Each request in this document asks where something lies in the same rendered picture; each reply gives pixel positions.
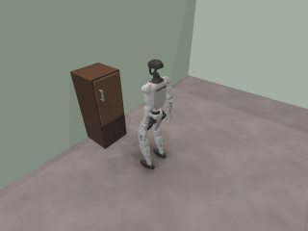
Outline right robot forearm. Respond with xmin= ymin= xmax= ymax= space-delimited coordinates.
xmin=166 ymin=97 xmax=174 ymax=113

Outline left robot forearm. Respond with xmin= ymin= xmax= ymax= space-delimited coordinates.
xmin=141 ymin=106 xmax=151 ymax=130

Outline right robot hand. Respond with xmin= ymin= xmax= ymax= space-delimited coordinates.
xmin=164 ymin=112 xmax=172 ymax=123

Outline right robot upper arm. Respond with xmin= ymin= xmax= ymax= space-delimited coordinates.
xmin=162 ymin=76 xmax=173 ymax=100

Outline left robot foot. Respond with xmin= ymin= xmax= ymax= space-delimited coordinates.
xmin=141 ymin=160 xmax=155 ymax=169

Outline humanoid robot head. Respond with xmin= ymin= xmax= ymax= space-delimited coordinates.
xmin=147 ymin=59 xmax=164 ymax=85

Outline cupboard door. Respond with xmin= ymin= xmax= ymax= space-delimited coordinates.
xmin=93 ymin=72 xmax=124 ymax=126

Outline handle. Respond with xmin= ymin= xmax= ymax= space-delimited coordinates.
xmin=99 ymin=90 xmax=105 ymax=102

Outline left robot hand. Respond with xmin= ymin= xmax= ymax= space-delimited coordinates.
xmin=139 ymin=128 xmax=148 ymax=141

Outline left robot upper arm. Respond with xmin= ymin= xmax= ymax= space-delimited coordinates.
xmin=141 ymin=83 xmax=153 ymax=112

